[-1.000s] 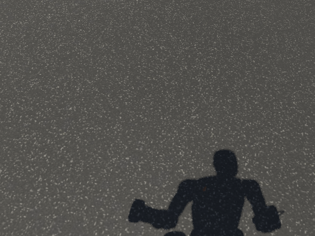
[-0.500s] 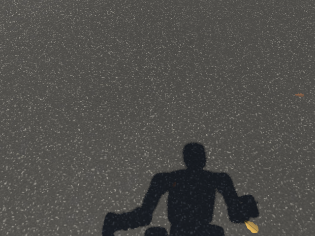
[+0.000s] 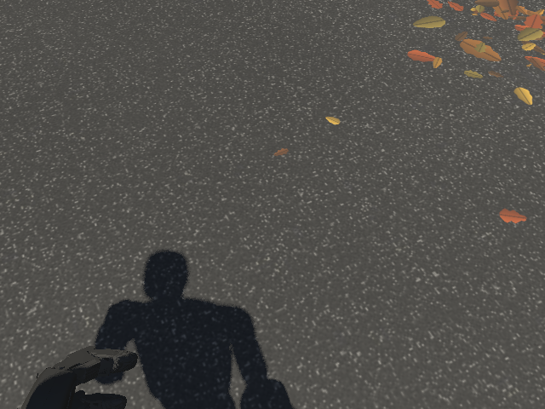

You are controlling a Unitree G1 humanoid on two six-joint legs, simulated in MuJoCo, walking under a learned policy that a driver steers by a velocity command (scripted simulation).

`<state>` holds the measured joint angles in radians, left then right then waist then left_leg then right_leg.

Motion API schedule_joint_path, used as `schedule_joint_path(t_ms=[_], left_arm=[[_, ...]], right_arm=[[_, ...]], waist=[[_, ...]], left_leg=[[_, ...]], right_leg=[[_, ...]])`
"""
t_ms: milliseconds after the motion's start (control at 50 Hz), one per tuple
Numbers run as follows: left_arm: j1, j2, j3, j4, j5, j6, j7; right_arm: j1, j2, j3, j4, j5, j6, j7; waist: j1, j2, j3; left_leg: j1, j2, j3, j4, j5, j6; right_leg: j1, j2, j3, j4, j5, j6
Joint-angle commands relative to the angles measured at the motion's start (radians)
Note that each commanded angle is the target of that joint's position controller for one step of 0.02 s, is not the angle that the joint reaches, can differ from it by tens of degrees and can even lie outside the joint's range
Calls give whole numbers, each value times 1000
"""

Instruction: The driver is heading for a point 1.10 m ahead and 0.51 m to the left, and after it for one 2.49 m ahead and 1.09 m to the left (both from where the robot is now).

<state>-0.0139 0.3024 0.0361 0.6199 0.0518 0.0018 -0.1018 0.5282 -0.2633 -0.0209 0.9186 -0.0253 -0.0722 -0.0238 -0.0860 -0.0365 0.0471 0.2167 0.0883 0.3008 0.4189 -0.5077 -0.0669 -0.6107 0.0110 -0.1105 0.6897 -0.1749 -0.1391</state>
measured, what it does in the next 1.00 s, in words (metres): walks ahead, turning left: left foot, then right foot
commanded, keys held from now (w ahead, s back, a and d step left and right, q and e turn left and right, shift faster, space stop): q+shift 1.00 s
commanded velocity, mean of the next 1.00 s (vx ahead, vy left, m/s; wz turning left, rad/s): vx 0.11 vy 0.00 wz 0.66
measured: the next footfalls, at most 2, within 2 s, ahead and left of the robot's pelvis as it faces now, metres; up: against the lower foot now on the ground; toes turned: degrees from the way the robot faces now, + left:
left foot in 0.54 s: +0.29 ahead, +0.09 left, +0.00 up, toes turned +24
right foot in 0.98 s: +0.39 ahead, -0.07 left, +0.00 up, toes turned +51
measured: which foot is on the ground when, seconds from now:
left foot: up 0.00-0.52, down 0.54-0.98, up 1.00-1.00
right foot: down 0.00-0.52, up 0.54-0.96, down 0.98-1.00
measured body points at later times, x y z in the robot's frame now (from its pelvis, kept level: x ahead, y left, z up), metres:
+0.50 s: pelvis +0.20 -0.02 +0.02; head +0.23 +0.00 +0.47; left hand +0.26 +0.25 -0.10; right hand +0.35 -0.23 -0.10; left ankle +0.26 +0.08 -0.69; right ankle +0.15 -0.07 -0.70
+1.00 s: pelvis +0.27 -0.04 +0.03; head +0.30 -0.02 +0.48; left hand +0.20 +0.27 -0.06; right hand +0.56 -0.17 -0.07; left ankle +0.25 +0.07 -0.70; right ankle +0.37 -0.11 -0.70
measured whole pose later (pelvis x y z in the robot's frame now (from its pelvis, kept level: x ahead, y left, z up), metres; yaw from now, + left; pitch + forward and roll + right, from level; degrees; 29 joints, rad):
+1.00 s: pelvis +0.27 -0.04 +0.03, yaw +45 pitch +2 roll +0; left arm 0.15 0.29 0.03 0.67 0.01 0.01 0.04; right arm 0.21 -0.33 -0.12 0.66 -0.01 0.06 0.03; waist -0.04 0.03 0.05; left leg -0.38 -0.20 -0.30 0.56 -0.20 0.03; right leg -0.31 0.06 0.09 0.52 -0.26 0.00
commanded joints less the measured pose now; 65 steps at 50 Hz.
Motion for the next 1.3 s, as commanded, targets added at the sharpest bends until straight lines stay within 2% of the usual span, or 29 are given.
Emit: schedule_joint_path(t_ms=[20, 40, 60, 80, 100, 140, 200, 300, 420, 500, 520, 540, 560, 580, 620, 660, 720, 860, 960, 980, 1000, 1020, 1040, 1060, 1080, 1160, 1240, 1280, 1300], left_arm=[[401, 171, 50, 96, 19, -28, 57], [483, 276, 77, 51, -5, -34, 74], [468, 225, 75, 74, -31, -32, 95], [373, 188, 59, 90, -31, -38, 102], [299, 96, 35, 92, -31, -44, 99], [231, 25, 6, 95, -39, -54, 108], [210, 46, 13, 109, -40, -78, 109], [153, -18, -3, 105, -46, -63, 138], [233, 34, 17, 122, -43, -28, 150], [234, 74, 37, 113, -50, 0, 143], [225, 92, 44, 111, -56, 7, 137], [222, 111, 50, 91, -59, 12, 128], [199, 17, 31, 5, -51, 20, 113], [170, 10, 16, 1, -15, 26, 115], [128, 36, 21, 4, -33, 14, 124], [142, 55, 29, 11, -13, 18, 136], [164, 9, 13, 16, -23, 38, 130], [108, 41, 14, -19, -34, 28, 132], [216, 70, 21, 3, -49, 0, 147], [261, 93, 29, 13, -43, -7, 158], [255, 183, 46, 0, -30, -8, 169], [163, 247, 56, -34, -17, -1, 159], [147, 174, 41, -37, -13, 3, 153], [120, 112, 24, -42, -19, 5, 150], [101, 93, 17, -45, -21, 5, 147], [212, 97, 23, -21, -20, -6, 143], [271, 109, 28, 26, -29, -19, 127], [232, 89, 17, 39, -28, -17, 111], [258, 116, 28, 57, -29, -8, 103]], right_arm=[[-13, -72, -5, -82, 10, -17, 15], [79, -98, -7, -101, 90, -4, 3], [-84, -162, -31, -111, 79, -2, -7], [-77, -108, -17, -125, 87, -2, -5], [-73, -106, -14, -96, 51, 4, -1], [1, -78, -22, -42, 8, 56, 11], [10, -26, -32, -42, 13, 86, 26], [-116, -11, -42, -103, 1, 99, 40], [-260, -8, -38, -198, -15, 114, 69], [-230, -28, -55, -237, -4, 117, 51], [-164, -38, -61, -232, -3, 107, 40], [-66, -130, -88, -222, -5, 93, 22], [-82, -284, -132, -219, 8, 106, 8], [-55, -283, -139, -235, 40, 105, 18], [-205, -191, -114, -256, 21, 127, 12], [-318, -123, -93, -292, 27, 132, 9], [-283, -170, -109, -287, 14, 117, 27], [-274, -216, -131, -304, 1, 129, 44], [-361, -210, -131, -326, 9, 126, 53], [-378, -189, -124, -332, 21, 122, 49], [-314, -114, -106, -338, 27, 118, 43], [-311, -136, -112, -343, 10, 115, 36], [-336, -218, -130, -330, -21, 115, 40], [-320, -212, -133, -312, -19, 118, 52], [-286, -192, -127, -296, -14, 126, 64], [-317, -151, -98, -298, 9, 140, 83], [-366, -88, -60, -297, 17, 145, 58], [-366, -55, -35, -276, 19, 149, 43], [-373, -67, -35, -271, 18, 148, 31]], waist=[[191, -30, -275], [234, -100, -617], [260, 87, -547], [176, -18, -384], [125, 51, -242], [57, 7, -119], [8, -1, -104], [3, -89, -51], [76, -59, -37], [61, -50, -55], [16, -12, -90], [-41, 141, -142], [19, 364, -166], [-11, 178, -243], [50, 56, -52], [95, 80, -34], [82, 56, -110], [33, 157, -117], [91, 206, -117], [119, 171, -111], [80, -30, -131], [69, -212, -75], [62, -99, -42], [45, -59, -44], [30, -54, -47], [90, -93, -80], [115, -130, -111], [101, -188, -111], [113, -219, -88]], left_leg=[[-683, 22, -84, 798, 11, 108], [-795, -116, -346, 1163, -150, 101], [-758, -92, -486, 1132, 43, 106], [-803, -63, -424, 1071, 81, 95], [-787, -8, -378, 957, 108, 87], [-660, -3, -342, 877, 121, 68], [-638, -25, -306, 814, 209, 70], [-740, -20, -240, 614, 429, 81], [-706, -38, -157, 367, 379, 128], [-619, -89, -142, 281, 157, 187], [-522, -96, -175, 194, 205, 219], [-362, -13, -384, 80, 556, 286], [-212, 218, -860, 9, 997, 500], [-213, 264, -960, -72, 784, 533], [-391, 185, -798, -140, 373, 446], [-467, 72, -673, -133, 406, 355], [-436, 25, -640, -76, 576, 325], [-446, -10, -803, -87, 288, 286], [-528, -55, -886, -42, 329, 203], [-604, -107, -853, -1, 227, 150], [-710, -212, -702, 197, -16, 86], [-858, -329, -461, 440, -69, 52], [-837, -207, -448, 584, 1, 42], [-803, -196, -437, 655, 56, 44], [-793, -187, -422, 732, 97, 39], [-813, -171, -365, 758, 102, 7], [-704, -199, -421, 488, 30, 23], [-534, -167, -331, 248, 12, 34], [-502, -182, -288, 167, 42, 37]], right_leg=[[992, -227, 327, -95, 472, -69], [1198, -567, 765, -93, 880, -231], [1028, -470, 550, -119, 1138, -169], [878, -458, 436, -174, 1003, -163], [703, -397, 355, -246, 840, -115], [469, -337, 197, -343, 798, -77], [396, -289, 54, -390, 843, -42], [417, -223, -122, -390, 659, -15], [526, -320, -161, -282, 615, -18], [545, -368, -169, -68, 725, 16], [506, -354, -181, 76, 714, 48], [366, -268, -195, 347, 475, 113], [-5, 27, -148, 665, -514, 205], [-38, 2, 145, 701, -554, 212], [-61, -43, 176, 583, -363, 193], [15, -52, 157, 447, -244, 192], [77, -18, 155, 317, -235, 208], [121, 34, 193, 115, -195, 192], [359, 72, 199, -187, -159, 143], [468, 20, 225, -348, -114, 130], [565, -229, 445, -479, -263, 80], [491, -410, 696, -547, -296, -22], [431, -395, 589, -507, -150, -53], [409, -328, 466, -458, -17, -42], [416, -271, 355, -429, 94, -24], [526, -230, 225, -355, 391, -44], [576, -242, 237, -306, 497, -63], [508, -198, 226, -319, 448, -46], [501, -180, 253, -299, 500, -46]])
